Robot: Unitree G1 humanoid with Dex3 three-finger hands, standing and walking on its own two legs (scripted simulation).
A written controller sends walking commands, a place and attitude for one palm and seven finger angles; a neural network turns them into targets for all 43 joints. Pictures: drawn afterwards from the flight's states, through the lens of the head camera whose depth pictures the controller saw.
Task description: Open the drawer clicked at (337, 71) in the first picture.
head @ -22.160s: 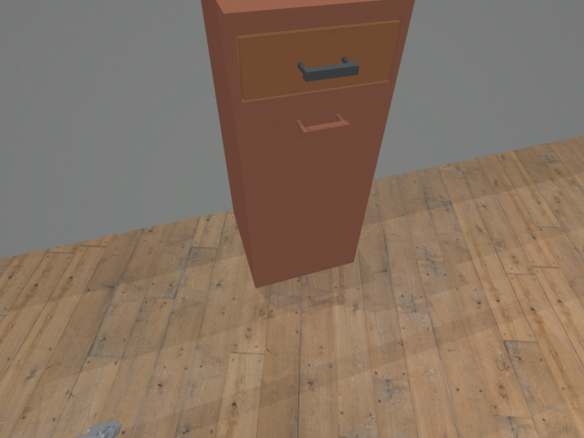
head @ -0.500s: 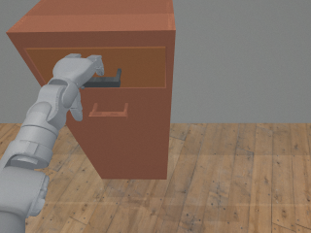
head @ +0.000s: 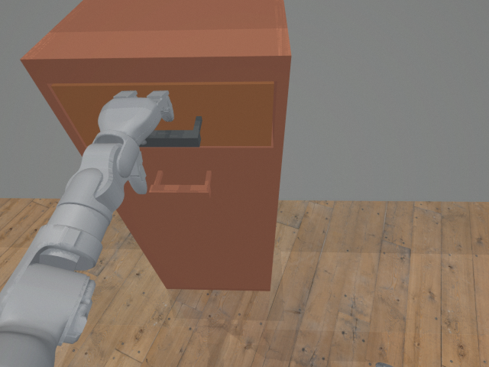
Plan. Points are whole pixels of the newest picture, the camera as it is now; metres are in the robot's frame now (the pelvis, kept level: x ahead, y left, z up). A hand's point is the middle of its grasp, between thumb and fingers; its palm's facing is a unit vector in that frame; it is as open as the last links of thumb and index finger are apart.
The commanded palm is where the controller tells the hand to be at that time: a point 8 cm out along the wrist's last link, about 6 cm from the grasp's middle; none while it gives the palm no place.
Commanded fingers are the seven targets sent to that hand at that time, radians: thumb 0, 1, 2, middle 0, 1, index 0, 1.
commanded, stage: lower the fingers behind the handle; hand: left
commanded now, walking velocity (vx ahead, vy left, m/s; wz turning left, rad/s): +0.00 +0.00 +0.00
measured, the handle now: (166, 130) +0.49 +0.17 +0.13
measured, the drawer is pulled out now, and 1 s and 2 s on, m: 0.00 0.00 0.00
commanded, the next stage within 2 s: lift the fingers back up to retry in 0.70 s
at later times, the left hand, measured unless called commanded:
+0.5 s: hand (145, 144) +0.45 +0.19 +0.13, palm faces +0.02 -0.02 -1.00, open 13.8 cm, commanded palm +0.43 +0.20 +0.16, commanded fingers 0.00 -0.50 0.30 -0.30 -1.20 -0.30 -1.20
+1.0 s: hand (145, 143) +0.45 +0.19 +0.13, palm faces +0.01 -0.02 -1.00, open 13.8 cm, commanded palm +0.43 +0.20 +0.19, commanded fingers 0.00 -0.50 0.30 -0.30 -1.20 -0.30 -1.20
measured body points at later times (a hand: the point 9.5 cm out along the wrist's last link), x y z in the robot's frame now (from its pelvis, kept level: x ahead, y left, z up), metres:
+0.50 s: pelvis -0.02 +0.00 -0.01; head +0.01 -0.01 +0.44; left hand +0.44 +0.19 +0.19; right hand +0.07 -0.26 -0.13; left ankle -0.02 +0.10 -0.73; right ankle -0.03 -0.11 -0.73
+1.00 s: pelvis -0.02 +0.00 +0.00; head +0.01 -0.02 +0.44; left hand +0.44 +0.19 +0.19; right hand +0.05 -0.27 -0.14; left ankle -0.02 +0.10 -0.73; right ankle -0.03 -0.11 -0.73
